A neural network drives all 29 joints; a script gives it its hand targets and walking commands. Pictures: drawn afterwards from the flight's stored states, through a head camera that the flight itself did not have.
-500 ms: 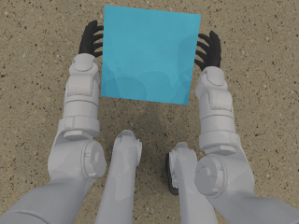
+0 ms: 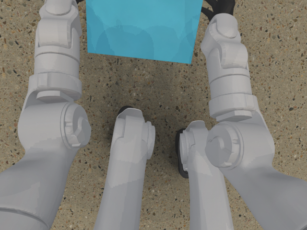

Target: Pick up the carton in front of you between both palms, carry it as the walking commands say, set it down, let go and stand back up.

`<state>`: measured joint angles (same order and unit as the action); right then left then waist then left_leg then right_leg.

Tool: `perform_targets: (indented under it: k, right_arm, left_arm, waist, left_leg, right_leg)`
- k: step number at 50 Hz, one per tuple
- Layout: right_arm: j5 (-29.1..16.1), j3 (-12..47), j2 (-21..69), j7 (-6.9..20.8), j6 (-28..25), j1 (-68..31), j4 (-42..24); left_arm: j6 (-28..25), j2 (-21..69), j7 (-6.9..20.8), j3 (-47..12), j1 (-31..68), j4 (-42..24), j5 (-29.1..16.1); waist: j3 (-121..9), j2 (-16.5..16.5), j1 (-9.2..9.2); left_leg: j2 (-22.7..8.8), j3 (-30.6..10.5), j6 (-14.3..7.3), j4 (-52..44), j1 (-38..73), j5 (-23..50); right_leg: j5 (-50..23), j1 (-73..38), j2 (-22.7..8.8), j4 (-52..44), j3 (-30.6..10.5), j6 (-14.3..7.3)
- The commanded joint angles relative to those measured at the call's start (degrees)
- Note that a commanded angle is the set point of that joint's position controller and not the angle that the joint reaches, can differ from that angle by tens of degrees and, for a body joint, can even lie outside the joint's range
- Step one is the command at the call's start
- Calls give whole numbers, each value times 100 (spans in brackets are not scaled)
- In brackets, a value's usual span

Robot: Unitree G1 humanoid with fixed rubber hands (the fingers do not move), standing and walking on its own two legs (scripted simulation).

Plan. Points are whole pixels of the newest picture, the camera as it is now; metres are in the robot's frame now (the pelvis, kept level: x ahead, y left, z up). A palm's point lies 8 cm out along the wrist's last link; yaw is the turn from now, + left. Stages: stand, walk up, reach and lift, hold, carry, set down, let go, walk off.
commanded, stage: set down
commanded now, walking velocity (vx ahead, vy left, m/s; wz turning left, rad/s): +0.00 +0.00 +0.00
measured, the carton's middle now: (146, 8) +0.54 +0.15 -0.24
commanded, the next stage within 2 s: none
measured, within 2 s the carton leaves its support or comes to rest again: rests again in 1.00 s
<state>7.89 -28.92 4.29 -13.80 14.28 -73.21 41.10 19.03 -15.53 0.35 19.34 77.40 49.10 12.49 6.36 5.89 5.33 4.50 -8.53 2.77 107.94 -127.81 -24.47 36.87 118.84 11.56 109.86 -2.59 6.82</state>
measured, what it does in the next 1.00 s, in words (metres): lowers itself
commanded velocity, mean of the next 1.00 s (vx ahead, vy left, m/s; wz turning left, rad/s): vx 0.00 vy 0.00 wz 0.00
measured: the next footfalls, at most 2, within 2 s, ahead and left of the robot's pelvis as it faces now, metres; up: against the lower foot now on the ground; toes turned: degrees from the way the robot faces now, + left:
none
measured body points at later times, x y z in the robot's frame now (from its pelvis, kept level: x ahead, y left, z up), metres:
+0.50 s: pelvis +0.00 +0.00 -0.05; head +0.36 +0.09 +0.20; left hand +0.53 +0.30 -0.22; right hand +0.56 -0.01 -0.22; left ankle +0.13 +0.13 -0.41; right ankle +0.09 -0.13 -0.41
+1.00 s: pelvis +0.00 +0.00 -0.06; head +0.38 +0.08 +0.17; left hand +0.54 +0.30 -0.24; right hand +0.58 -0.01 -0.23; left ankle +0.13 +0.13 -0.41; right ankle +0.09 -0.13 -0.41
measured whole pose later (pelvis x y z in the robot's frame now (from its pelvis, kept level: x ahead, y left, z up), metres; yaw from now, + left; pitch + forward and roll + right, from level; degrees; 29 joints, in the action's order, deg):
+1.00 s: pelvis +0.00 +0.00 -0.06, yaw -2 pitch +38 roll -3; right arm 5.8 -24.3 -3.1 -8.3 10.0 -87.0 52.0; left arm 12.6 -23.8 9.2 25.0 88.7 58.9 10.9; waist 23.4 6.5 8.2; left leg -2.1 -4.1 0.6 120.9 -129.1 -29.8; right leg 39.1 122.6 13.7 123.1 -3.7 6.9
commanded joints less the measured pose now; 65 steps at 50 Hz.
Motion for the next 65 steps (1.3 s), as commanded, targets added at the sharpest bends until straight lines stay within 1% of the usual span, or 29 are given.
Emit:
perform_targets:
  k: [1, 5, 6, 8, 11, 13, 16, 21, 26, 31, 37, 38, 39, 40, 41, 51, 56, 57, 58, 62, 65]
  right_arm:
    - [-718, 2677, 4262, 1397, -94, -4038, 66]
    - [-925, 2762, 4050, 1357, -126, -4346, 113]
    - [-953, 2768, 4008, 1352, -135, -4441, 97]
    - [-970, 2756, 3977, 1348, -141, -4518, 174]
    - [-1069, 2918, 4015, 1346, -201, -4587, 142]
    - [-1190, 3081, 4060, 1335, -247, -4699, 56]
    - [-1283, 3209, 4079, 1343, -286, -4666, 89]
    - [-1213, 3095, 4067, 1417, -288, -4473, 351]
    - [-1077, 2851, 3831, 1453, -267, -4375, 579]
    - [-880, 2579, 3524, 1479, -214, -4214, 827]
    - [-690, 2311, 3227, 1527, -165, -3972, 1107]
    - [-663, 2274, 3189, 1536, -161, -3922, 1152]
    - [-604, 2226, 3089, 1480, -179, -3848, 1199]
    - [-586, 2181, 3105, 1537, -175, -3801, 1219]
    - [-561, 2156, 3096, 1559, -172, -3794, 1258]
    - [-373, 2014, 3003, 1625, -213, -3060, 1568]
    - [-419, 2173, 3032, 1651, -296, -2887, 1463]
    - [-437, 2229, 3094, 1652, -302, -2887, 1485]
    - [-456, 2282, 3102, 1637, -319, -2891, 1458]
    - [-400, 2318, 2859, 1547, -311, -2720, 1415]
    - [-387, 2304, 2492, 1457, -324, -2645, 1403]
  left_arm:
    - [-314, 4546, 1454, -1998, 3175, -296, -880]
    - [-353, 4268, 1468, -2060, 3488, -244, -1042]
    - [-372, 4215, 1491, -2080, 3658, -292, -1089]
    - [-421, 4117, 1563, -2029, 3770, -225, -1139]
    - [-506, 3997, 1607, -2008, 3742, -129, -1267]
    - [-542, 3953, 1610, -2001, 3736, -93, -1339]
    - [-550, 3980, 1637, -1965, 3593, 39, -1385]
    - [-530, 3929, 1715, -1728, 3279, 340, -1213]
    - [-498, 3780, 1823, -1458, 3108, 667, -977]
    - [-444, 3535, 1925, -1177, 2993, 942, -754]
    - [-391, 3254, 1990, -943, 2856, 1216, -571]
    - [-387, 3218, 1996, -915, 2821, 1260, -550]
    - [-396, 3124, 1968, -860, 2733, 1386, -505]
    - [-401, 3110, 1979, -840, 2739, 1330, -468]
    - [-393, 3139, 1988, -822, 2686, 1403, -442]
    - [-438, 3011, 2003, -692, 2166, 1705, -368]
    - [-501, 2980, 1989, -654, 1935, 1736, -382]
    - [-525, 2927, 1981, -649, 1923, 1709, -364]
    - [-533, 2941, 1979, -639, 1896, 1754, -367]
    - [-571, 2647, 1949, -556, 1797, 1719, -373]
    - [-654, 2220, 1859, -433, 1759, 1774, -358]
  waist:
    - [-6895, -876, 438]
    - [-6784, -877, 500]
    - [-6695, -823, 544]
    - [-6217, -562, 609]
    - [-5974, -316, 698]
    - [-6062, -188, 801]
    - [-6069, -83, 871]
    - [-5399, 99, 916]
    - [-4731, 194, 930]
    - [-4113, 265, 900]
    - [-3626, 316, 861]
    - [-3566, 325, 851]
    - [-3474, 327, 852]
    - [-3414, 357, 825]
    - [-3387, 352, 839]
    - [-3051, 414, 748]
    - [-3022, 424, 821]
    - [-3036, 462, 898]
    - [-3055, 489, 906]
    - [-2965, 579, 899]
    - [-2975, 533, 929]
  left_leg:
    - [38, 1167, -59, -501, 5750, 1787]
    - [-26, 1165, -60, -225, 5739, 1877]
    - [-26, 1175, -62, -186, 5453, 1761]
    - [-32, 1159, -105, -102, 4922, 1746]
    - [-58, 1081, -158, 82, 4885, 2173]
    - [-67, 1073, -187, 191, 4978, 2467]
    - [-79, 1058, -218, 327, 5027, 2734]
    - [-121, 1023, -274, 399, 4523, 2463]
    - [-171, 1054, -346, 418, 3872, 1834]
    - [-219, 1051, -419, 404, 3455, 1264]
    - [-251, 1001, -474, 370, 3286, 900]
    - [-253, 989, -481, 369, 3276, 881]
    - [-256, 970, -471, 366, 3205, 865]
    - [-259, 952, -494, 356, 3296, 845]
    - [-246, 947, -499, 365, 3285, 883]
    - [-235, 844, -557, 466, 3206, 1328]
    - [-244, 809, -585, 543, 3154, 1608]
    - [-249, 803, -596, 554, 3149, 1684]
    - [-252, 802, -597, 574, 3103, 1727]
    - [-274, 849, -548, 611, 2903, 1468]
    - [-297, 896, -494, 661, 2897, 1401]
  right_leg:
    - [-1099, -1296, 312, -672, 993, -264]
    - [-1099, -1243, 299, -379, 1014, -277]
    - [-1056, -1325, 278, -312, 998, -301]
    - [-1107, -1373, 268, -179, 979, -308]
    - [-1331, -1380, 263, -28, 940, -299]
    - [-1485, -1467, 257, 65, 923, -288]
    - [-1603, -1460, 254, 164, 910, -279]
    - [-1506, -1231, 258, 197, 866, -293]
    - [-1225, -1204, 251, 179, 810, -325]
    - [-864, -1092, 230, 138, 771, -358]
    - [-630, -948, 201, 133, 761, -371]
    - [-618, -929, 196, 138, 760, -372]
    - [-609, -940, 170, 152, 759, -361]
    - [-601, -889, 193, 159, 772, -353]
    - [-619, -869, 181, 171, 773, -360]
    - [-953, -627, 146, 293, 800, -346]
    - [-1233, -559, 142, 386, 777, -325]
    - [-1304, -574, 132, 425, 775, -309]
    - [-1363, -600, 130, 427, 771, -301]
    - [-1275, -796, 86, 412, 777, -271]
    - [-1275, -1026, 28, 435, 791, -233]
